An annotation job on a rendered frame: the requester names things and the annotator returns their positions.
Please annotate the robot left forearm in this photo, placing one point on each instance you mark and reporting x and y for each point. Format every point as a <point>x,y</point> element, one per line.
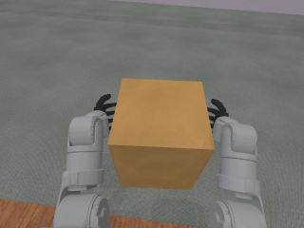
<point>85,144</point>

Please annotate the robot left upper arm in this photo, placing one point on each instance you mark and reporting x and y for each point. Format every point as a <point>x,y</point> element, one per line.
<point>82,211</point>

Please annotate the carton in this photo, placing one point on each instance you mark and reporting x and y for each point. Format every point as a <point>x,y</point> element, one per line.
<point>161,136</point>

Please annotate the robot right upper arm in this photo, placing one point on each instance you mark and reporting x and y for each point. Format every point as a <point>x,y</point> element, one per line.
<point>226,213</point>

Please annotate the robot right forearm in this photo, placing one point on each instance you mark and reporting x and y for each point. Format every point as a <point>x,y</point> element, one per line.
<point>238,161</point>

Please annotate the left robot hand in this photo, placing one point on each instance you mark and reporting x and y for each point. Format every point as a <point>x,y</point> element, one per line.
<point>101,106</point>

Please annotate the right robot hand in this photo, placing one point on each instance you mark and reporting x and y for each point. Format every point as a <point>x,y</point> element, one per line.
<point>221,112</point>

